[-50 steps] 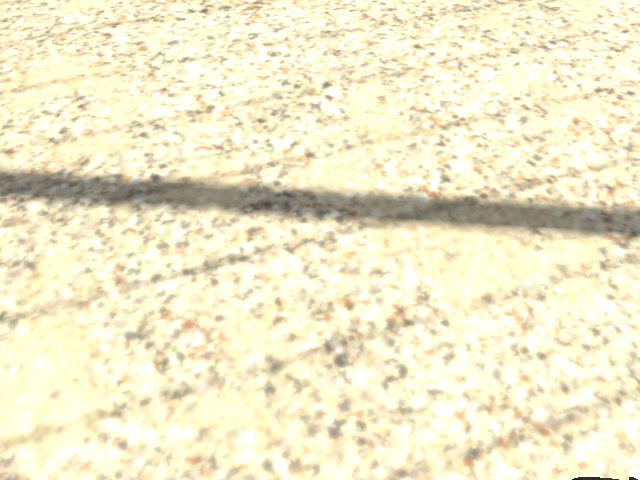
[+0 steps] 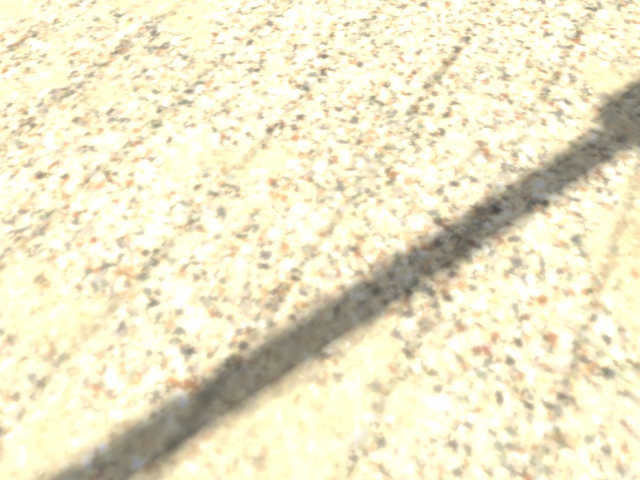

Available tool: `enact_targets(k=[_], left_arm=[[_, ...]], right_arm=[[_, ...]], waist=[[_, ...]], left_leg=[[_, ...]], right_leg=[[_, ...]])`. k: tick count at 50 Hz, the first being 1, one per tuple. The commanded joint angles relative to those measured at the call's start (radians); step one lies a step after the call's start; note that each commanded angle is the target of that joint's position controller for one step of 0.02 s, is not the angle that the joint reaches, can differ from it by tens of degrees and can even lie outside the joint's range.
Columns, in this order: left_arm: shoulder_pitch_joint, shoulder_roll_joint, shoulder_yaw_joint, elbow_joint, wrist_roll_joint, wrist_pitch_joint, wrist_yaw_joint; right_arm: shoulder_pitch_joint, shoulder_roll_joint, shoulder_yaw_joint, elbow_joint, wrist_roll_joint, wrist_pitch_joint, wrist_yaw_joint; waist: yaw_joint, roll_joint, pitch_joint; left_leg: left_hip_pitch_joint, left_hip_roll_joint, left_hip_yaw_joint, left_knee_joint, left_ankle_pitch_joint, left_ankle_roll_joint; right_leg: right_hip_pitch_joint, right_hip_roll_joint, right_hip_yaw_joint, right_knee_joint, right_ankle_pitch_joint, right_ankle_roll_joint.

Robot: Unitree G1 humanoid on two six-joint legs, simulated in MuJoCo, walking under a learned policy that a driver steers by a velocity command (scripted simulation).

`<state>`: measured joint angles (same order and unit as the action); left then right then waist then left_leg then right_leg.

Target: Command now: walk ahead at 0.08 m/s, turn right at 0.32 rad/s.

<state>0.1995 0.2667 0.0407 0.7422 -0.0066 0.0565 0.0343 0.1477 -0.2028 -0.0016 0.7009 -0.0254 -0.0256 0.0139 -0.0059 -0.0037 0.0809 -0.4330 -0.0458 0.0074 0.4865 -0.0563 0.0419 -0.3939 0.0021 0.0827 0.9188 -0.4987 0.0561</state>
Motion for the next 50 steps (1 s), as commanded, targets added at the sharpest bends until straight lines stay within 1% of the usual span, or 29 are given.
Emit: enact_targets(k=[1, 3, 5, 7, 8, 9, 10, 11, 12, 13, 14, 15, 18, 20, 24, 26, 28, 29, 30, 31, 32, 33, 35, 36, 38, 41, 44, 46, 50], left_arm=[[0.117, 0.1, 0.028, -0.018, -0.003, -0.003, 0.001], [0.085, 0.117, 0.035, -0.035, -0.006, 0.001, -0.004], [0.082, 0.11, 0.04, -0.04, -0.004, 0.003, -0.009], [0.126, 0.101, 0.047, -0.026, -0.002, 0.003, -0.016], [0.153, 0.106, 0.054, -0.018, 0.002, 0.004, -0.02], [0.176, 0.154, 0.069, -0.026, 0.011, 0.003, -0.016], [0.164, 0.297, 0.101, -0.054, 0.011, -0.004, -0.002], [0.135, 0.274, 0.093, -0.073, 0.044, -0.029, 0.006], [0.065, 0.236, 0.084, -0.088, 0.042, -0.05, 0.013], [0.002, 0.209, 0.081, -0.109, 0.015, -0.058, 0.014], [-0.02, 0.188, 0.076, -0.12, -0.008, -0.058, 0.013], [-0.017, 0.174, 0.07, -0.125, -0.014, -0.054, 0.015], [0.034, 0.17, 0.075, -0.133, -0.012, -0.036, 0.024], [0.052, 0.188, 0.086, -0.144, -0.012, -0.026, 0.03], [0.032, 0.211, 0.102, -0.181, -0.01, -0.011, 0.023], [0.007, 0.211, 0.105, -0.195, -0.018, -0.007, 0.016], [-0.038, 0.206, 0.105, -0.212, -0.037, -0.005, 0.013], [-0.051, 0.192, 0.099, -0.221, -0.042, -0.004, 0.012], [0.038, 0.132, 0.084, -0.204, -0.031, 0.001, 0.008], [0.06, 0.131, 0.082, -0.22, -0.03, -0.008, 0.004], [-0.018, 0.191, 0.091, -0.257, -0.029, -0.03, -0.003], [-0.04, 0.238, 0.099, -0.246, -0.016, -0.037, -0.006], [-0.005, 0.207, 0.095, -0.213, 0.003, -0.042, -0.015], [-0.005, 0.183, 0.085, -0.217, -0.002, -0.047, -0.024], [-0.027, 0.152, 0.07, -0.236, -0.015, -0.059, -0.03], [-0.064, 0.138, 0.058, -0.261, -0.029, -0.066, -0.033], [-0.078, 0.123, 0.05, -0.27, -0.038, -0.067, -0.039], [-0.1, 0.11, 0.042, -0.276, -0.039, -0.066, -0.049], [-0.177, 0.072, 0.017, -0.295, -0.041, -0.07, -0.078]], right_arm=[[-0.037, -0.204, -0.068, -0.072, 0.014, 0.002, -0.027], [-0.048, -0.216, -0.076, -0.072, 0.015, 0.017, -0.046], [-0.071, -0.216, -0.082, -0.068, 0.018, 0.029, -0.059], [-0.104, -0.215, -0.089, -0.065, 0.032, 0.039, -0.065], [-0.113, -0.202, -0.09, -0.061, 0.04, 0.043, -0.066], [-0.085, -0.17, -0.087, -0.052, 0.041, 0.048, -0.063], [-0.134, -0.144, -0.082, -0.099, 0.03, 0.043, -0.064], [-0.227, -0.148, -0.085, -0.121, 0.018, 0.029, -0.063], [-0.177, -0.159, -0.091, -0.109, 0.023, 0.026, -0.056], [-0.127, -0.173, -0.099, -0.076, 0.019, 0.03, -0.055], [-0.114, -0.184, -0.105, -0.064, 0.007, 0.03, -0.058], [-0.127, -0.174, -0.105, -0.066, 0.003, 0.027, -0.056], [-0.167, -0.138, -0.091, -0.093, 0.029, 0.018, -0.043], [-0.2, -0.13, -0.085, -0.105, 0.034, 0.011, -0.037], [-0.181, -0.151, -0.089, -0.097, 0.045, 0.004, -0.022], [-0.146, -0.167, -0.097, -0.086, 0.049, 0.0, -0.016], [-0.089, -0.18, -0.108, -0.065, 0.046, -0.004, -0.014], [-0.022, -0.196, -0.118, -0.042, 0.046, -0.004, -0.016], [0.002, -0.236, -0.13, -0.041, 0.044, 0.006, -0.021], [0.022, -0.283, -0.128, -0.056, 0.015, 0.007, -0.017], [-0.019, -0.295, -0.139, -0.06, -0.002, -0.013, -0.014], [-0.075, -0.246, -0.128, -0.077, 0.014, -0.027, -0.026], [-0.053, -0.209, -0.113, -0.077, 0.037, -0.037, -0.048], [-0.017, -0.204, -0.106, -0.067, 0.037, -0.043, -0.052], [0.055, -0.214, -0.103, -0.05, 0.025, -0.055, -0.045], [0.125, -0.234, -0.103, -0.029, 0.007, -0.064, -0.034], [0.159, -0.248, -0.105, -0.01, 0.0, -0.065, -0.03], [0.176, -0.259, -0.108, 0.003, 0.001, -0.062, -0.029], [0.199, -0.283, -0.118, 0.032, 0.016, -0.052, -0.024]], waist=[[0.012, 0.155, -0.221], [0.009, 0.156, -0.2], [0.02, 0.158, -0.171], [0.052, 0.143, -0.158], [0.066, 0.118, -0.14], [0.064, -0.028, -0.096], [0.059, -0.263, -0.012], [0.08, -0.225, -0.016], [0.019, -0.18, -0.04], [-0.013, -0.116, -0.056], [-0.011, -0.084, -0.087], [-0.009, -0.08, -0.115], [0.008, -0.103, -0.158], [0.025, -0.128, -0.172], [0.033, -0.18, -0.197], [0.024, -0.197, -0.197], [-0.008, -0.19, -0.195], [-0.03, -0.15, -0.233], [0.004, 0.046, -0.281], [0.01, 0.216, -0.218], [0.014, 0.283, -0.098], [0.017, 0.224, -0.048], [0.006, 0.14, -0.07], [-0.008, 0.126, -0.068], [-0.037, 0.119, -0.051], [-0.061, 0.119, -0.013], [-0.064, 0.123, 0.022], [-0.065, 0.113, 0.049], [-0.074, 0.08, 0.11]], left_leg=[[0.183, 0.277, -0.264, -0.213, -0.13, 0.168], [0.173, 0.309, -0.257, -0.235, -0.202, 0.173], [0.145, 0.315, -0.209, -0.24, -0.231, 0.161], [0.106, 0.297, -0.133, -0.207, -0.251, 0.125], [0.071, 0.27, -0.087, -0.15, -0.274, 0.086], [-0.013, 0.195, 0.01, 0.036, -0.325, 0.01], [-0.214, -0.022, 0.099, 0.265, -0.439, -0.073], [-0.252, -0.03, -0.068, 0.507, -0.52, -0.067], [-0.253, -0.012, -0.114, 0.582, -0.458, -0.056], [-0.238, 0.003, -0.116, 0.599, -0.389, -0.062], [-0.239, 0.008, -0.114, 0.599, -0.345, -0.073], [-0.209, -0.001, -0.105, 0.62, -0.317, -0.087], [-0.192, -0.03, -0.105, 0.501, -0.281, -0.113], [-0.172, -0.04, -0.115, 0.37, -0.277, -0.121], [-0.035, -0.059, -0.131, 0.198, -0.296, -0.115], [0.039, -0.058, -0.136, 0.096, -0.293, -0.106], [0.149, -0.044, -0.121, -0.085, -0.19, -0.089], [0.303, 0.011, -0.126, -0.185, -0.114, -0.064], [0.501, 0.205, -0.295, -0.196, -0.247, 0.009], [0.52, 0.375, -0.548, -0.271, -0.507, 0.11], [0.421, 0.463, -0.661, -0.346, -0.672, 0.167], [0.387, 0.408, -0.552, -0.348, -0.659, 0.137], [0.42, 0.323, -0.381, -0.323, -0.551, 0.07], [0.422, 0.311, -0.322, -0.321, -0.51, 0.062], [0.416, 0.296, -0.241, -0.331, -0.496, 0.064], [0.417, 0.31, -0.175, -0.351, -0.471, 0.085], [0.438, 0.334, -0.089, -0.365, -0.382, 0.093], [0.454, 0.352, -0.027, -0.376, -0.333, 0.092], [0.507, 0.373, 0.11, -0.41, -0.241, 0.072]], right_leg=[[0.082, -0.004, -0.055, -0.104, 0.095, -0.023], [0.074, -0.013, -0.072, -0.109, 0.111, -0.051], [0.088, -0.019, -0.094, -0.142, 0.125, -0.08], [0.156, -0.012, -0.119, -0.253, 0.193, -0.121], [0.191, -0.013, -0.093, -0.327, 0.227, -0.155], [0.21, -0.111, 0.11, -0.521, 0.232, -0.223], [0.179, -0.314, 0.513, -0.678, 0.287, -0.37], [0.14, -0.326, 0.57, -0.709, 0.291, -0.409], [0.147, -0.286, 0.475, -0.685, 0.325, -0.363], [0.163, -0.234, 0.393, -0.644, 0.359, -0.302], [0.2, -0.213, 0.36, -0.617, 0.417, -0.272], [0.211, -0.187, 0.334, -0.591, 0.507, -0.263], [0.293, -0.143, 0.327, -0.543, 0.633, -0.262], [0.337, -0.136, 0.366, -0.522, 0.633, -0.257], [0.311, -0.132, 0.471, -0.51, 0.644, -0.255], [0.297, -0.116, 0.515, -0.506, 0.65, -0.243], [0.258, -0.075, 0.527, -0.48, 0.582, -0.21], [0.154, -0.029, 0.493, -0.454, 0.316, -0.178], [-0.043, 0.077, 0.353, -0.264, -0.113, -0.133], [-0.303, 0.178, 0.187, -0.036, -0.119, -0.109], [-0.45, 0.051, 0.147, 0.071, 0.002, -0.088], [-0.461, -0.003, 0.107, 0.14, 0.097, -0.071], [-0.479, -0.022, 0.054, 0.288, 0.197, -0.04], [-0.501, -0.04, 0.027, 0.352, 0.226, -0.034], [-0.547, -0.076, -0.012, 0.41, 0.27, -0.025], [-0.606, -0.114, -0.007, 0.41, 0.339, 0.001], [-0.633, -0.14, 0.004, 0.359, 0.384, 0.01], [-0.637, -0.157, -0.01, 0.302, 0.401, 0.0], [-0.596, -0.19, -0.073, 0.129, 0.396, -0.058]])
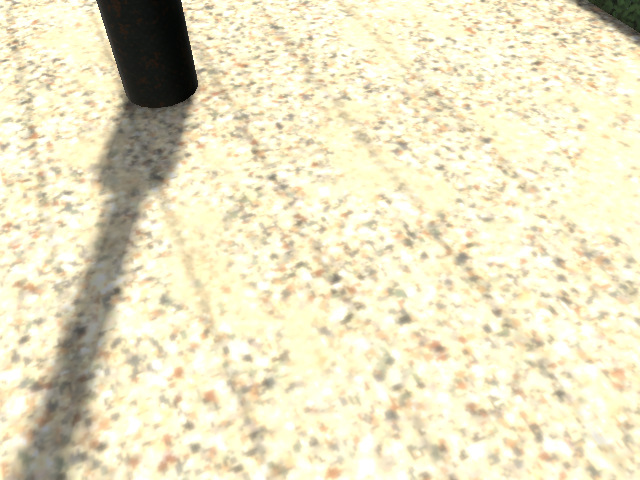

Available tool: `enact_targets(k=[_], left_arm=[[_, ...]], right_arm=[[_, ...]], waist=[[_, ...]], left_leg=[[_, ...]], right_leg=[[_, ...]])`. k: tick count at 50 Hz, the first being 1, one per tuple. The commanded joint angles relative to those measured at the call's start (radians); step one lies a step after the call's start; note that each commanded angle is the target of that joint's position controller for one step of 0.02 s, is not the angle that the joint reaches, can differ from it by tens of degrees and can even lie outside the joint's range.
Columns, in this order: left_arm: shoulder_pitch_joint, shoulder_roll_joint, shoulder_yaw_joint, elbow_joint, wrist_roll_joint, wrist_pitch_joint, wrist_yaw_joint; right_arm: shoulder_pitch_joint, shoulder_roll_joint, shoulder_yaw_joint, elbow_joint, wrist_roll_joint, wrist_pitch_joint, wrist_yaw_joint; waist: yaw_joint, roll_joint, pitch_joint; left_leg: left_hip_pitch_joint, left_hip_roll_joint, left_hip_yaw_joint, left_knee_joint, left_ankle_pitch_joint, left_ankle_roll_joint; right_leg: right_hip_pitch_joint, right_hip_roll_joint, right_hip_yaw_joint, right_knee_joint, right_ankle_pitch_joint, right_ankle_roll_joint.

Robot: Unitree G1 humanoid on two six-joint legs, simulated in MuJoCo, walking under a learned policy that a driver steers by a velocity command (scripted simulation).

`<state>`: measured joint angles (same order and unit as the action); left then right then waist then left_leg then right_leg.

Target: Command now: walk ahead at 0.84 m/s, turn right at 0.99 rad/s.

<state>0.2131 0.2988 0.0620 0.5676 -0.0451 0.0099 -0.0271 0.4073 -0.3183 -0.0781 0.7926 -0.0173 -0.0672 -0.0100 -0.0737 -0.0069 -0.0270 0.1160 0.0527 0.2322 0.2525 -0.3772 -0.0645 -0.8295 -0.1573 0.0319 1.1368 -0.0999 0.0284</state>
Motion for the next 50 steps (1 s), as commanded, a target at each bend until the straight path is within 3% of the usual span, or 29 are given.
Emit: enact_targets(k=[1, 3, 4, 5, 6, 7, 8, 9, 10, 11, 12, 14, 18, 20, 22, 25, 27, 28, 29, 30, 31, 32, 33, 34, 36, 38, 40, 45, 50], left_arm=[[-0.21, 0.033, -0.01, -0.125, -0.003, -0.025, -0.025], [-0.209, 0.034, -0.014, -0.123, -0.006, -0.027, -0.035], [-0.178, 0.056, -0.005, -0.115, -0.005, -0.025, -0.034], [-0.084, 0.098, 0.017, -0.094, -0.011, -0.024, -0.029], [0.105, 0.169, 0.056, -0.047, -0.021, -0.022, -0.023], [0.372, 0.274, 0.114, 0.033, -0.022, -0.008, -0.011], [0.339, 0.38, 0.124, 0.069, -0.027, -0.006, 0.0], [0.338, 0.35, 0.102, -0.004, -0.007, -0.039, -0.007], [0.341, 0.252, 0.076, 0.008, 0.005, -0.068, -0.02], [0.332, 0.243, 0.071, 0.029, 0.02, -0.089, -0.021], [0.26, 0.212, 0.058, 0.024, 0.03, -0.1, -0.02], [0.131, 0.154, 0.035, -0.007, 0.051, -0.105, -0.014], [0.104, 0.145, 0.027, 0.022, 0.022, -0.095, 0.031], [0.128, 0.137, 0.028, 0.058, 0.021, -0.069, 0.055], [0.208, 0.156, 0.043, 0.096, 0.014, -0.043, 0.069], [0.21, 0.15, 0.051, 0.122, 0.007, -0.026, 0.089], [0.151, 0.156, 0.06, 0.1, 0.011, -0.024, 0.098], [0.099, 0.152, 0.059, 0.079, 0.013, -0.025, 0.094], [0.107, 0.076, 0.034, 0.058, 0.028, -0.024, 0.082], [0.369, -0.054, 0.0, 0.063, 0.049, -0.012, 0.065], [0.457, 0.118, 0.017, 0.07, 0.015, -0.001, 0.046], [0.296, 0.201, 0.041, 0.06, 0.011, 0.015, 0.043], [0.17, 0.227, 0.051, 0.03, 0.014, 0.029, 0.05], [0.137, 0.224, 0.056, 0.022, 0.012, 0.043, 0.059], [0.116, 0.155, 0.043, -0.007, 0.007, 0.056, 0.064], [0.09, 0.082, 0.022, -0.024, 0.017, 0.046, 0.073], [0.064, 0.091, 0.022, -0.032, 0.026, 0.043, 0.068], [0.004, 0.127, 0.038, -0.037, 0.022, 0.062, 0.043], [0.039, 0.171, 0.059, 0.013, 0.01, 0.056, 0.008]], right_arm=[[-0.055, -0.174, -0.045, -0.052, 0.013, -0.006, 0.003], [-0.083, -0.195, -0.05, -0.048, 0.02, 0.006, 0.011], [-0.1, -0.222, -0.056, -0.051, 0.023, 0.01, 0.013], [-0.106, -0.253, -0.063, -0.048, 0.026, 0.016, 0.013], [-0.127, -0.276, -0.068, -0.052, 0.033, 0.022, 0.015], [-0.141, -0.245, -0.053, -0.076, 0.036, 0.009, 0.009], [-0.042, -0.008, 0.013, -0.127, -0.009, -0.016, 0.015], [-0.098, -0.046, 0.028, -0.194, 0.022, -0.07, 0.014], [-0.283, -0.163, 0.002, -0.231, 0.066, -0.097, 0.006], [-0.322, -0.134, 0.011, -0.25, 0.074, -0.113, -0.001], [-0.307, -0.107, 0.021, -0.233, 0.046, -0.119, -0.005], [-0.214, -0.104, 0.014, -0.196, 0.029, -0.092, 0.009], [-0.353, -0.095, 0.014, -0.229, -0.02, -0.055, 0.017], [-0.442, -0.026, 0.033, -0.256, -0.029, -0.056, 0.025], [-0.519, 0.0, 0.036, -0.286, -0.014, -0.064, 0.042], [-0.556, -0.054, 0.008, -0.315, 0.018, -0.065, 0.046], [-0.464, -0.109, -0.018, -0.3, 0.013, -0.065, 0.027], [-0.324, -0.122, -0.028, -0.271, 0.008, -0.066, 0.015], [-0.15, -0.133, -0.024, -0.242, -0.001, -0.059, 0.007], [-0.127, -0.146, -0.007, -0.245, -0.048, -0.047, 0.008], [-0.161, -0.14, -0.016, -0.241, -0.025, -0.033, 0.018], [-0.275, -0.071, -0.006, -0.301, -0.018, -0.015, 0.002], [-0.327, -0.011, 0.016, -0.298, -0.008, 0.005, -0.01], [-0.357, -0.004, 0.024, -0.292, -0.003, 0.02, -0.018], [-0.377, -0.047, 0.007, -0.249, -0.01, 0.025, -0.021], [-0.358, -0.068, -0.007, -0.205, -0.013, 0.015, -0.015], [-0.337, -0.103, -0.022, -0.178, -0.012, 0.016, -0.014], [-0.414, -0.146, -0.035, -0.161, 0.004, 0.045, -0.012], [-0.389, -0.211, -0.063, -0.13, 0.056, 0.042, 0.006]], waist=[[-0.009, 0.075, 0.23], [0.018, 0.069, 0.229], [0.05, 0.097, 0.188], [0.114, 0.139, 0.111], [0.226, 0.151, -0.011], [0.354, 0.088, -0.14], [0.182, -0.317, -0.108], [0.184, -0.314, -0.391], [0.243, -0.126, -0.26], [0.208, -0.079, -0.123], [0.149, 0.004, -0.064], [0.046, -0.023, -0.003], [0.042, -0.003, 0.136], [0.07, -0.022, 0.127], [0.13, -0.055, 0.064], [0.124, -0.111, 0.041], [0.073, -0.12, -0.026], [-0.003, -0.13, -0.109], [-0.054, -0.08, -0.283], [0.086, 0.257, -0.453], [0.104, 0.305, -0.59], [0.069, 0.17, -0.48], [0.06, 0.063, -0.316], [0.079, 0.027, -0.201], [0.108, 0.074, -0.053], [0.102, 0.099, -0.043], [0.089, 0.085, -0.105], [0.098, 0.112, -0.065], [0.126, 0.148, -0.051]], left_leg=[[-0.021, 0.275, -0.081, -0.178, 0.112, 0.174], [-0.023, 0.255, 0.008, -0.141, 0.335, 0.156], [-0.035, 0.246, 0.044, -0.074, 0.668, 0.152], [-0.041, 0.248, 0.064, 0.078, 1.041, 0.153], [-0.098, 0.243, 0.077, 0.334, 1.286, 0.145], [-0.342, 0.206, 0.061, 0.683, 1.149, 0.101], [-0.783, 0.02, -0.011, 1.108, -0.09, 0.031], [-0.914, -0.077, -0.313, 1.293, -0.181, 0.047], [-0.995, -0.035, -0.362, 1.268, -0.041, 0.088], [-1.027, -0.018, -0.349, 1.223, 0.012, 0.108], [-0.957, 0.027, -0.364, 1.14, 0.059, 0.114], [-0.809, 0.064, -0.389, 1.036, 0.136, 0.1], [-0.725, -0.005, -0.257, 0.728, 0.241, 0.02], [-0.642, -0.084, -0.2, 0.515, 0.405, 0.008], [-0.508, -0.164, -0.173, 0.326, 0.583, 0.024], [-0.463, -0.178, -0.265, 0.196, 0.613, 0.043], [-0.368, -0.164, -0.285, 0.169, 0.602, 0.052], [-0.217, -0.132, -0.279, 0.135, 0.683, 0.061], [0.072, 0.048, -0.406, 0.238, 0.818, 0.118], [0.379, 0.406, -0.757, 0.36, 1.376, 0.302], [0.395, 0.526, -1.015, 0.279, 0.936, 0.424], [0.239, 0.408, -0.86, 0.192, 0.622, 0.396], [0.061, 0.316, -0.68, 0.152, 0.495, 0.335], [-0.102, 0.254, -0.579, 0.108, 0.471, 0.302], [-0.33, 0.192, -0.421, 0.037, 0.47, 0.283], [-0.34, 0.211, -0.347, 0.013, 0.639, 0.312], [-0.266, 0.277, -0.337, 0.003, 0.673, 0.346], [-0.347, 0.259, -0.17, -0.052, 0.315, 0.293], [-0.335, 0.304, -0.174, -0.118, -0.221, 0.216]], right_leg=[[-0.141, -0.03, -0.047, -0.134, -0.024, -0.049], [-0.013, 0.003, -0.12, -0.236, -0.09, -0.097], [0.119, 0.059, -0.18, -0.264, -0.132, -0.122], [0.289, 0.135, -0.231, -0.251, -0.184, -0.143], [0.565, 0.218, -0.263, -0.288, -0.198, -0.178], [0.994, 0.247, -0.176, -0.371, -0.126, -0.23], [1.223, 0.057, 0.291, -0.524, -0.363, -0.331], [1.318, -0.107, 0.862, -0.814, -0.745, -0.47], [1.247, -0.121, 0.853, -0.918, -0.697, -0.38], [1.117, -0.115, 0.796, -0.921, -0.586, -0.371], [0.953, -0.085, 0.69, -0.893, -0.469, -0.354], [0.726, 0.006, 0.521, -0.884, -0.358, -0.347], [0.514, 0.122, 0.253, -0.884, 0.368, -0.29], [0.448, 0.195, 0.179, -0.807, 0.477, -0.222], [0.439, 0.212, 0.22, -0.797, 0.387, -0.142], [0.562, 0.194, 0.338, -0.708, 0.3, -0.095], [0.637, 0.194, 0.383, -0.547, 0.396, -0.069], [0.642, 0.222, 0.363, -0.386, 0.427, -0.041], [0.563, 0.261, 0.316, -0.102, 0.079, -0.009], [0.296, 0.387, 0.282, 0.306, -0.794, 0.031], [0.232, 0.267, 0.268, 0.498, -0.622, 0.053], [0.223, 0.194, 0.206, 0.466, -0.491, 0.071], [0.199, 0.165, 0.137, 0.394, -0.401, 0.079], [0.223, 0.147, 0.106, 0.359, -0.37, 0.084], [0.286, 0.1, 0.065, 0.205, -0.357, 0.069], [0.285, 0.076, 0.034, 0.083, -0.379, 0.063], [0.275, 0.038, 0.036, 0.017, -0.316, 0.056], [0.4, 0.034, -0.026, -0.184, -0.155, 0.012], [0.538, 0.059, -0.142, -0.371, -0.285, -0.079]])
Over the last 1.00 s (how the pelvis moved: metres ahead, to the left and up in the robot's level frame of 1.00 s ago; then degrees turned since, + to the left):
0.09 -0.10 0.00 -50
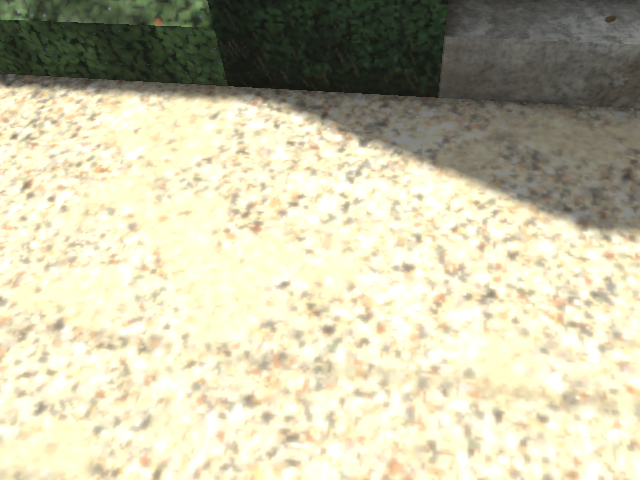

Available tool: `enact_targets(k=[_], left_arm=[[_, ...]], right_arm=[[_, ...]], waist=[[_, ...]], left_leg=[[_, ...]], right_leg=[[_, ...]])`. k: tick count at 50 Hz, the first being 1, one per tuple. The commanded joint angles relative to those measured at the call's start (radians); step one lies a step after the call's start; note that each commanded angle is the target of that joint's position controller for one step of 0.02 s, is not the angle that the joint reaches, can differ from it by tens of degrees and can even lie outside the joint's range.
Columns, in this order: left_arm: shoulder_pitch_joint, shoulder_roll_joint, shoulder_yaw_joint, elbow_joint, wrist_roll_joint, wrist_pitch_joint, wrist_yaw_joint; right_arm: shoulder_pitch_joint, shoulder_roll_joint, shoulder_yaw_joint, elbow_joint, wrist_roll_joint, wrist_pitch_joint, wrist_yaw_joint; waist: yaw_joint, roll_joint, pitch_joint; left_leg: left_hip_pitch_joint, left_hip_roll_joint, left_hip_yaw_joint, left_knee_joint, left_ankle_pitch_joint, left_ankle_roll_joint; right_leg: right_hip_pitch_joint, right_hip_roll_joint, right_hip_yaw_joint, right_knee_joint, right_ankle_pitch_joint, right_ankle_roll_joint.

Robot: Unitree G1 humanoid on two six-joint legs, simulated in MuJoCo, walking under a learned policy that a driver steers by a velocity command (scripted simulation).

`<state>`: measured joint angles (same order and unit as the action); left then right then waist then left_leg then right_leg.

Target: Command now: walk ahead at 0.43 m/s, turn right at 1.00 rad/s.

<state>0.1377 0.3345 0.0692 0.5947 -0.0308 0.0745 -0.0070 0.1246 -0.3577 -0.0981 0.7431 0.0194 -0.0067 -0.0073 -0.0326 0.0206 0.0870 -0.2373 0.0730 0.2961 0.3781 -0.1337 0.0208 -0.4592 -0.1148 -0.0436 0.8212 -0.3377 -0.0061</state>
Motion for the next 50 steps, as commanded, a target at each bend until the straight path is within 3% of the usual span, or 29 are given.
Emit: enact_targets(k=[1, 3, 4, 5, 6, 7, 8, 10, 16, 20, 22, 23, 24, 25, 26, 27, 28, 29, 30, 33, 37, 39, 41, 42, 43, 44, 45, 47, 50], left_arm=[[0.158, 0.127, 0.055, 0.018, -0.008, -0.011, -0.015], [0.373, 0.13, 0.07, 0.15, -0.016, -0.021, -0.006], [0.476, 0.173, 0.084, 0.176, -0.013, -0.039, 0.001], [0.371, 0.255, 0.073, 0.101, 0.003, -0.091, -0.008], [0.278, 0.219, 0.067, 0.056, 0.014, -0.134, -0.02], [0.244, 0.19, 0.055, 0.047, 0.009, -0.156, -0.019], [0.233, 0.166, 0.046, 0.046, 0.001, -0.157, -0.014], [0.237, 0.127, 0.027, 0.038, 0.011, -0.146, 0.014], [0.338, 0.117, 0.027, 0.072, -0.003, -0.125, 0.054], [0.322, 0.12, 0.034, 0.08, -0.014, -0.119, 0.058], [0.287, 0.117, 0.034, 0.068, 0.0, -0.112, 0.054], [0.237, 0.098, 0.024, 0.043, 0.022, -0.111, 0.045], [0.233, 0.02, -0.004, 0.015, 0.062, -0.12, 0.036], [0.413, -0.1, -0.033, -0.035, -0.027, -0.141, 0.031], [0.332, 0.019, -0.019, -0.003, -0.069, -0.14, 0.036], [0.2, 0.076, -0.005, -0.013, -0.047, -0.14, 0.032], [0.142, 0.072, -0.005, -0.013, -0.018, -0.138, 0.029], [0.096, 0.059, -0.002, -0.026, -0.003, -0.136, 0.021], [0.089, 0.04, 0.001, -0.036, -0.012, -0.124, 0.012], [0.045, -0.02, -0.012, -0.09, -0.019, -0.09, 0.006], [0.068, 0.024, 0.002, -0.077, 0.015, -0.093, -0.034], [0.128, 0.077, 0.03, -0.049, 0.015, -0.08, -0.044], [0.337, 0.177, 0.085, 0.001, 0.008, -0.069, -0.042], [0.408, 0.212, 0.108, 0.029, -0.003, -0.064, -0.028], [0.322, 0.266, 0.098, -0.004, -0.002, -0.065, -0.008], [0.203, 0.303, 0.081, -0.112, 0.054, -0.1, -0.022], [0.14, 0.257, 0.082, -0.148, 0.045, -0.112, -0.039], [0.072, 0.211, 0.071, -0.136, 0.008, -0.126, -0.039], [0.013, 0.174, 0.059, -0.132, 0.027, -0.115, -0.008]], right_arm=[[-0.124, -0.163, -0.04, -0.078, 0.021, -0.016, 0.004], [-0.151, -0.085, -0.023, -0.077, 0.006, -0.005, 0.003], [-0.197, -0.012, 0.001, -0.096, -0.004, -0.005, 0.014], [-0.213, 0.04, 0.022, -0.177, 0.008, -0.035, 0.025], [-0.271, -0.047, 0.01, -0.205, 0.029, -0.073, 0.039], [-0.268, -0.085, 0.0, -0.205, 0.029, -0.1, 0.049], [-0.232, -0.086, -0.003, -0.174, 0.007, -0.112, 0.05], [-0.244, -0.097, -0.008, -0.152, -0.014, -0.121, 0.055], [-0.373, 0.011, 0.023, -0.194, 0.002, -0.12, 0.077], [-0.336, -0.032, 0.006, -0.202, 0.021, -0.129, 0.074], [-0.172, -0.091, -0.027, -0.172, 0.028, -0.131, 0.055], [0.054, -0.127, -0.048, -0.125, 0.032, -0.127, 0.038], [0.317, -0.179, -0.052, -0.097, 0.012, -0.112, 0.022], [0.317, -0.24, -0.053, -0.077, -0.032, -0.107, 0.043], [0.212, -0.118, -0.028, -0.108, -0.023, -0.106, 0.045], [0.175, -0.059, -0.017, -0.099, -0.007, -0.095, 0.031], [0.174, -0.049, -0.014, -0.076, -0.017, -0.087, 0.022], [0.158, -0.03, -0.008, -0.055, -0.034, -0.082, 0.017], [0.124, -0.002, 0.002, -0.041, -0.047, -0.085, 0.01], [0.024, 0.012, 0.01, -0.016, -0.019, -0.088, 0.002], [-0.073, -0.113, -0.02, -0.03, -0.001, -0.085, -0.012], [-0.047, -0.166, -0.032, -0.027, 0.024, -0.083, -0.014], [-0.061, -0.176, -0.036, -0.045, 0.039, -0.071, -0.011], [-0.025, -0.1, -0.014, -0.049, 0.02, -0.069, -0.002], [0.005, 0.032, 0.027, -0.061, -0.045, -0.063, 0.012], [0.202, -0.021, 0.035, -0.097, -0.019, -0.072, 0.021], [0.115, -0.144, 0.015, -0.096, -0.009, -0.076, 0.021], [0.026, -0.127, 0.017, -0.099, -0.021, -0.069, -0.004], [0.024, -0.125, 0.015, -0.077, -0.032, -0.039, -0.01]], waist=[[0.115, 0.103, -0.155], [0.188, -0.051, -0.11], [0.227, -0.266, -0.006], [0.122, -0.334, 0.031], [0.118, -0.19, 0.036], [0.09, -0.157, 0.038], [0.069, -0.12, 0.018], [0.067, -0.115, 0.006], [0.125, -0.156, 0.018], [0.098, -0.215, 0.017], [0.008, -0.24, -0.068], [-0.11, -0.222, -0.209], [-0.199, -0.079, -0.454], [-0.044, 0.488, -0.603], [-0.068, 0.396, -0.39], [-0.099, 0.262, -0.236], [-0.084, 0.09, -0.17], [-0.06, 0.047, -0.107], [-0.024, 0.071, -0.053], [0.041, 0.085, 0.048], [0.077, 0.055, -0.028], [0.11, 0.074, -0.1], [0.235, 0.061, -0.216], [0.247, -0.06, -0.222], [0.145, -0.365, -0.157], [0.016, -0.379, -0.45], [0.072, -0.166, -0.453], [0.019, 0.014, -0.251], [-0.021, -0.02, -0.21]], left_leg=[[0.002, 0.273, -0.212, -0.214, -0.511, 0.108], [-0.13, 0.154, -0.093, 0.097, -0.572, 0.043], [-0.429, 0.062, -0.057, 0.564, -0.544, -0.011], [-0.795, -0.086, -0.235, 0.777, -0.522, -0.038], [-0.854, -0.051, -0.363, 0.789, -0.405, -0.015], [-0.832, -0.032, -0.384, 0.741, -0.291, -0.004], [-0.765, -0.013, -0.387, 0.691, -0.205, -0.016], [-0.639, -0.024, -0.379, 0.546, -0.063, -0.052], [-0.376, -0.119, -0.325, 0.234, 0.139, -0.087], [-0.207, -0.103, -0.354, 0.145, 0.085, -0.085], [-0.002, -0.117, -0.322, 0.139, -0.01, -0.053], [0.28, -0.068, -0.346, 0.176, -0.019, -0.022], [0.671, 0.103, -0.519, 0.268, -0.27, 0.013], [0.843, 0.35, -1.189, -0.07, -0.741, 0.166], [0.708, 0.342, -1.201, -0.159, -0.843, 0.149], [0.571, 0.31, -0.982, -0.135, -0.676, 0.128], [0.443, 0.28, -0.824, -0.119, -0.447, 0.123], [0.328, 0.24, -0.708, -0.126, -0.306, 0.121], [0.239, 0.223, -0.608, -0.138, -0.146, 0.119], [0.105, 0.225, -0.375, -0.153, 0.367, 0.113], [0.069, 0.135, -0.138, -0.152, 0.509, 0.061], [0.128, 0.126, -0.097, -0.017, 0.743, 0.034], [0.058, 0.126, -0.1, 0.319, 0.784, 0.012], [-0.134, 0.062, -0.122, 0.578, 0.239, -0.035], [-0.314, -0.097, -0.138, 0.979, -0.538, -0.074], [-0.456, -0.158, -0.38, 1.183, -0.573, -0.076], [-0.457, -0.118, -0.448, 1.125, -0.438, -0.048], [-0.439, -0.062, -0.458, 0.946, -0.297, -0.04], [-0.31, -0.04, -0.46, 0.806, -0.275, -0.066]], right_leg=[[0.231, 0.032, -0.106, -0.122, -0.051, -0.068], [0.441, 0.1, -0.115, -0.29, -0.095, -0.132], [0.55, -0.035, 0.212, -0.407, -0.215, -0.231], [0.568, -0.189, 0.774, -0.551, -0.359, -0.389], [0.54, -0.255, 0.836, -0.676, -0.404, -0.4], [0.528, -0.243, 0.781, -0.682, -0.357, -0.368], [0.513, -0.202, 0.687, -0.654, -0.305, -0.332], [0.458, -0.129, 0.556, -0.65, -0.197, -0.283], [0.294, -0.033, 0.41, -0.624, 0.015, -0.219], [0.287, -0.052, 0.46, -0.571, 0.095, -0.184], [0.284, -0.033, 0.457, -0.426, 0.384, -0.155], [0.183, 0.038, 0.404, -0.164, 0.48, -0.112], [-0.019, 0.097, 0.353, 0.199, 0.289, -0.089], [-0.306, 0.184, 0.299, 0.547, -0.245, -0.049], [-0.431, 0.096, 0.252, 0.65, -0.148, -0.048], [-0.458, 0.057, 0.193, 0.652, -0.069, -0.05], [-0.403, 0.011, 0.177, 0.621, -0.026, -0.053], [-0.358, -0.02, 0.174, 0.565, 0.0, -0.057], [-0.308, -0.046, 0.184, 0.534, 0.005, -0.053], [-0.319, -0.063, 0.134, 0.403, -0.05, -0.023], [-0.047, 0.024, 0.009, -0.009, 0.318, -0.021], [0.124, 0.113, -0.059, -0.079, 0.342, -0.055], [0.442, 0.179, -0.065, -0.143, 0.365, -0.12], [0.656, 0.167, 0.02, -0.176, 0.448, -0.151], [0.651, 0.054, 0.27, -0.209, 0.855, -0.216], [0.794, -0.205, 0.827, -0.369, 0.72, -0.456], [0.723, -0.184, 0.876, -0.489, 0.407, -0.418], [0.488, -0.082, 0.736, -0.501, 0.241, -0.313], [0.295, -0.023, 0.548, -0.459, 0.605, -0.281]])
Over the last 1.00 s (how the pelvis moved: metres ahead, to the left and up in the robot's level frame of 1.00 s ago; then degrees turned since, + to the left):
0.53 -0.25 0.01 -59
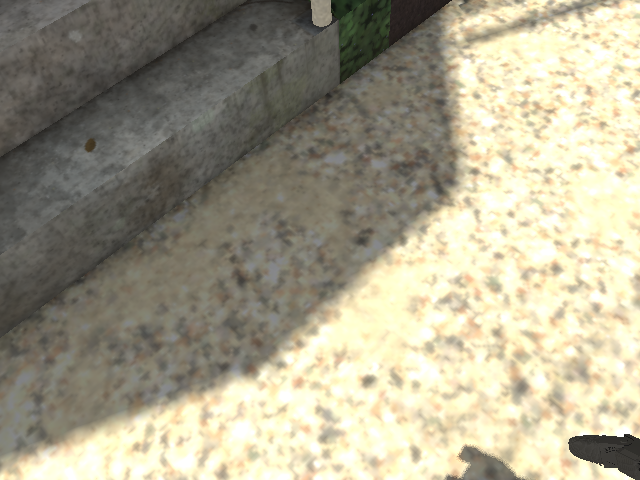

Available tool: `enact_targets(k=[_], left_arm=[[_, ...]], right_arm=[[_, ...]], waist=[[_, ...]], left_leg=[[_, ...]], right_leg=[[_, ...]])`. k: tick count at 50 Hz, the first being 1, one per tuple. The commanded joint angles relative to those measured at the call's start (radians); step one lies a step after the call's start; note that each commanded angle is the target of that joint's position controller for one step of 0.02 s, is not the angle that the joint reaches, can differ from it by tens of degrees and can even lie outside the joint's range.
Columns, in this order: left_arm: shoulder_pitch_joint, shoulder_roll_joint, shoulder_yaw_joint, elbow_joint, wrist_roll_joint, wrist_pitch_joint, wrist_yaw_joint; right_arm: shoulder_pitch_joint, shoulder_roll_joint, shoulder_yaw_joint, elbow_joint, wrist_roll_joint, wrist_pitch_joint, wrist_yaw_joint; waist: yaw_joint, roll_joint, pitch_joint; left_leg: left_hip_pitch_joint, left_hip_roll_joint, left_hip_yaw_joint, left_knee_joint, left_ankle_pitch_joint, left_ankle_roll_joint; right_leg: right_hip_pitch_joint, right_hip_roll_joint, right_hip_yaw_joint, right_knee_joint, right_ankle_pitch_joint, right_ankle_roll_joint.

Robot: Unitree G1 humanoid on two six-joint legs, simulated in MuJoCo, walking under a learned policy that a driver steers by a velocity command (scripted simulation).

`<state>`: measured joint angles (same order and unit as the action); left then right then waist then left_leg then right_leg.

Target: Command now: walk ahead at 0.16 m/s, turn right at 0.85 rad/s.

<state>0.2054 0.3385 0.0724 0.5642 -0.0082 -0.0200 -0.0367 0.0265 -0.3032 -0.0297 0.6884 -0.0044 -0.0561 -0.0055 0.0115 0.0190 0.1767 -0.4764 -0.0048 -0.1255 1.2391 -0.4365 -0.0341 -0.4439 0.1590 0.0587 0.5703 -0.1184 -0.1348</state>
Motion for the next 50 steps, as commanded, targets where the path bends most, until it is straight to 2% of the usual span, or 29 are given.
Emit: enact_targets(k=[1, 2, 4, 8, 11, 14, 16, 17, 18, 19, 20, 21, 22, 23, 24, 26, 27, 29, 34, 40, 42, 43, 44, 45, 46, 47, 48, 49, 50], left_arm=[[-0.043, 0.16, 0.052, -0.092, 0.004, -0.016, 0.034], [-0.02, 0.155, 0.048, -0.079, 0.003, -0.012, 0.047], [0.006, 0.145, 0.039, -0.058, 0.001, 0.004, 0.069], [-0.005, 0.102, 0.016, -0.043, 0.006, 0.032, 0.088], [0.001, 0.084, 0.008, -0.031, 0.019, 0.041, 0.087], [0.005, 0.07, 0.0, -0.017, 0.023, 0.045, 0.076], [-0.012, 0.057, -0.007, -0.009, 0.015, 0.046, 0.066], [-0.032, 0.043, -0.013, -0.006, 0.007, 0.045, 0.064], [-0.013, 0.024, -0.019, 0.007, 0.01, 0.038, 0.06], [0.069, 0.002, -0.023, 0.019, 0.036, 0.029, 0.058], [0.144, 0.038, -0.011, 0.046, 0.023, 0.028, 0.062], [0.094, 0.067, -0.01, 0.036, 0.029, 0.027, 0.066], [0.013, 0.077, -0.004, 0.015, 0.013, 0.027, 0.064], [-0.046, 0.086, 0.002, 0.006, 0.0, 0.027, 0.057], [-0.07, 0.097, 0.009, -0.004, -0.006, 0.024, 0.049], [-0.053, 0.068, 0.005, 0.01, -0.018, 0.003, 0.036], [-0.054, 0.051, 0.003, 0.016, -0.016, -0.009, 0.035], [-0.077, 0.021, -0.001, 0.012, -0.011, -0.025, 0.035], [-0.103, 0.001, -0.008, -0.017, -0.018, -0.03, 0.025], [-0.125, 0.011, -0.016, -0.047, -0.024, -0.013, 0.0], [-0.086, 0.026, -0.011, -0.04, -0.031, -0.008, -0.006], [0.012, 0.046, 0.003, -0.008, -0.033, -0.007, -0.005], [0.187, 0.099, 0.037, 0.055, -0.033, -0.007, -0.003], [0.458, 0.196, 0.086, 0.141, -0.037, -0.008, 0.004], [0.419, 0.336, 0.1, 0.13, -0.041, -0.016, 0.01], [0.366, 0.245, 0.065, 0.056, -0.036, -0.046, 0.002], [0.354, 0.183, 0.046, 0.058, -0.02, -0.068, -0.002], [0.343, 0.169, 0.04, 0.062, -0.011, -0.076, -0.003], [0.271, 0.139, 0.029, 0.054, -0.007, -0.073, -0.004]], right_arm=[[0.119, -0.156, -0.048, -0.013, -0.015, 0.016, -0.012], [0.106, -0.133, -0.042, -0.013, -0.019, 0.02, -0.012], [0.079, -0.103, -0.034, -0.02, -0.015, 0.032, -0.013], [0.016, -0.085, -0.03, -0.042, -0.004, 0.049, -0.02], [-0.027, -0.08, -0.026, -0.057, -0.001, 0.044, -0.02], [-0.037, -0.087, -0.027, -0.064, 0.002, 0.03, -0.01], [-0.012, -0.087, -0.031, -0.059, 0.002, 0.02, 0.001], [0.021, -0.08, -0.032, -0.05, -0.001, 0.015, 0.006], [0.044, -0.086, -0.032, -0.047, -0.015, 0.008, 0.007], [0.05, -0.149, -0.04, -0.059, -0.032, 0.007, 0.003], [0.057, -0.134, -0.034, -0.047, -0.046, 0.014, -0.001], [0.12, -0.07, -0.017, -0.017, -0.026, 0.013, 0.002], [0.204, -0.113, -0.035, 0.018, 0.004, 0.017, 0.002], [0.284, -0.18, -0.059, 0.045, 0.025, 0.026, -0.004], [0.283, -0.204, -0.065, 0.048, 0.028, 0.027, -0.013], [0.247, -0.172, -0.06, 0.031, 0.012, 0.016, -0.027], [0.247, -0.152, -0.058, 0.029, 0.01, 0.006, -0.027], [0.269, -0.143, -0.059, 0.034, 0.013, -0.013, -0.023], [0.289, -0.171, -0.075, 0.041, 0.018, -0.034, -0.01], [0.292, -0.209, -0.092, 0.06, 0.019, -0.02, 0.005], [0.261, -0.216, -0.093, 0.056, 0.012, -0.007, 0.009], [0.217, -0.222, -0.092, 0.046, 0.011, -0.001, 0.007], [0.19, -0.211, -0.085, 0.034, 0.005, 0.005, 0.002], [0.168, -0.167, -0.066, -0.002, -0.015, 0.0, -0.01], [0.213, 0.003, -0.015, -0.08, -0.03, -0.032, -0.005], [0.123, -0.082, -0.018, -0.122, 0.019, -0.079, -0.006], [0.044, -0.153, -0.036, -0.139, 0.06, -0.108, 0.003], [0.055, -0.131, -0.026, -0.126, 0.044, -0.127, 0.006], [0.066, -0.111, -0.024, -0.107, 0.011, -0.131, 0.005]], waist=[[-0.058, -0.01, -0.31], [-0.045, -0.003, -0.322], [-0.029, -0.013, -0.34], [-0.008, -0.072, -0.309], [0.021, -0.113, -0.282], [0.037, -0.141, -0.269], [0.021, -0.154, -0.256], [-0.01, -0.152, -0.248], [-0.026, -0.125, -0.243], [0.024, 0.025, -0.29], [0.048, 0.183, -0.289], [0.005, 0.189, -0.327], [-0.045, 0.172, -0.308], [-0.09, 0.16, -0.263], [-0.087, 0.164, -0.189], [-0.07, 0.151, -0.149], [-0.075, 0.147, -0.155], [-0.09, 0.145, -0.17], [-0.098, 0.144, -0.151], [-0.077, 0.109, -0.074], [-0.035, 0.092, -0.072], [0.033, 0.089, -0.11], [0.128, 0.047, -0.208], [0.25, -0.1, -0.29], [0.113, -0.487, -0.291], [0.134, -0.354, -0.353], [0.134, -0.2, -0.269], [0.102, -0.097, -0.261], [0.055, -0.03, -0.215]], left_leg=[[-0.058, 0.037, -0.017, -0.077, 0.037, -0.027], [-0.061, 0.03, 0.0, -0.093, 0.063, -0.041], [-0.074, 0.019, 0.019, -0.121, 0.125, -0.069], [-0.096, 0.025, 0.027, -0.238, 0.232, -0.09], [-0.081, 0.029, 0.029, -0.357, 0.251, -0.082], [-0.009, 0.019, 0.044, -0.468, 0.196, -0.055], [0.082, 0.01, 0.058, -0.591, 0.189, -0.029], [0.164, 0.012, 0.063, -0.734, 0.289, -0.008], [0.272, 0.056, 0.023, -0.855, 0.523, 0.021], [0.4, 0.209, -0.102, -0.813, 0.871, 0.081], [0.422, 0.323, -0.227, -0.8, 1.015, 0.248], [0.43, 0.356, -0.323, -0.866, 0.717, 0.311], [0.484, 0.321, -0.356, -0.922, 0.243, 0.294], [0.509, 0.324, -0.417, -0.998, -0.196, 0.281], [0.463, 0.345, -0.456, -1.042, -0.339, 0.269], [0.42, 0.304, -0.339, -1.082, -0.296, 0.217], [0.428, 0.28, -0.266, -1.091, -0.246, 0.194], [0.429, 0.259, -0.162, -1.109, -0.172, 0.175], [0.423, 0.302, -0.026, -1.143, -0.055, 0.178], [0.459, 0.355, 0.134, -1.144, 0.009, 0.155], [0.437, 0.338, 0.22, -1.093, 0.136, 0.14], [0.38, 0.304, 0.287, -0.977, 0.352, 0.124], [0.307, 0.241, 0.366, -0.713, 0.676, 0.1], [0.059, 0.184, 0.379, -0.284, 0.704, 0.056], [-0.36, 0.006, 0.26, 0.112, -0.076, -0.007], [-0.487, -0.013, 0.035, 0.233, -0.063, 0.035], [-0.586, 0.022, 0.034, 0.252, 0.026, 0.066], [-0.538, 0.062, 0.019, 0.177, 0.08, 0.084], [-0.439, 0.098, 0.012, 0.066, 0.148, 0.082]], right_leg=[[0.253, -0.287, 0.396, -0.184, 0.506, -0.154], [0.241, -0.278, 0.364, -0.167, 0.592, -0.153], [0.231, -0.259, 0.328, -0.15, 0.626, -0.138], [0.228, -0.222, 0.314, -0.141, 0.425, -0.079], [0.255, -0.234, 0.342, -0.126, 0.347, -0.077], [0.276, -0.257, 0.377, -0.085, 0.388, -0.089], [0.269, -0.254, 0.401, -0.061, 0.388, -0.079], [0.253, -0.23, 0.401, -0.046, 0.33, -0.053], [0.216, -0.194, 0.386, -0.036, 0.224, -0.004], [0.16, -0.108, 0.296, 0.077, -0.067, 0.061], [0.083, -0.031, 0.207, 0.16, -0.403, 0.127], [0.057, -0.078, 0.167, 0.188, -0.473, 0.166], [-0.036, -0.084, 0.108, 0.231, -0.462, 0.172], [-0.161, -0.095, 0.055, 0.351, -0.472, 0.181], [-0.236, -0.129, 0.044, 0.441, -0.442, 0.183], [-0.266, -0.164, 0.023, 0.472, -0.336, 0.157], [-0.267, -0.175, 0.008, 0.45, -0.285, 0.147], [-0.255, -0.194, -0.024, 0.411, -0.208, 0.14], [-0.253, -0.253, -0.044, 0.278, -0.112, 0.137], [-0.268, -0.296, -0.088, 0.235, -0.143, 0.087], [-0.167, -0.269, -0.14, 0.215, -0.183, 0.047], [-0.004, -0.208, -0.206, 0.19, -0.172, 0.027], [0.251, -0.116, -0.268, 0.163, -0.155, 0.0], [0.597, -0.082, -0.168, 0.122, -0.182, -0.052], [0.736, -0.319, 0.49, -0.172, -0.649, -0.207], [0.746, -0.427, 0.844, -0.386, -0.795, -0.245], [0.738, -0.471, 0.815, -0.395, -0.679, -0.226], [0.659, -0.452, 0.727, -0.353, -0.573, -0.212], [0.522, -0.402, 0.599, -0.33, -0.455, -0.18]])
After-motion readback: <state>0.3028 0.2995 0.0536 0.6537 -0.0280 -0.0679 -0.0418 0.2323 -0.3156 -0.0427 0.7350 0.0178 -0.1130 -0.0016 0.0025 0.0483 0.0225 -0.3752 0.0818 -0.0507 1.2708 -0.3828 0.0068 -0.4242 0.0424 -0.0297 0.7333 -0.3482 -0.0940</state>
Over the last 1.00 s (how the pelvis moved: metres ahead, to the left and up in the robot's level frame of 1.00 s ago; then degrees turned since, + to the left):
0.53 -0.26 -0.02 -57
